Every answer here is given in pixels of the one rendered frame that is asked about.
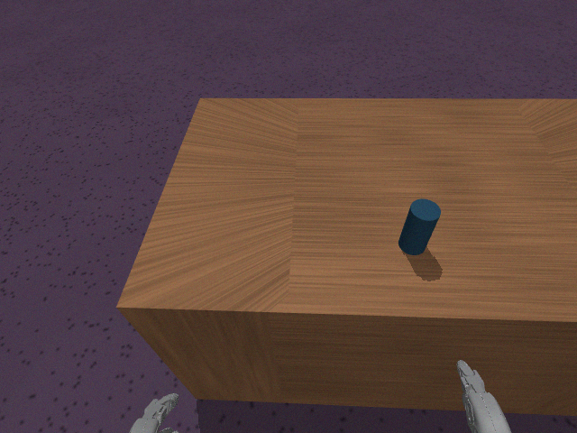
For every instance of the right robot hand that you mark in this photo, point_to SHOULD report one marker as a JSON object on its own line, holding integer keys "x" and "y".
{"x": 483, "y": 412}

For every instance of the can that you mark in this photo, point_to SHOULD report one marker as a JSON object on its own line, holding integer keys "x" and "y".
{"x": 419, "y": 226}

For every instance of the left robot hand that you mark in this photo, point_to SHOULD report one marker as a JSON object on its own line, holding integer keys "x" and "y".
{"x": 154, "y": 415}

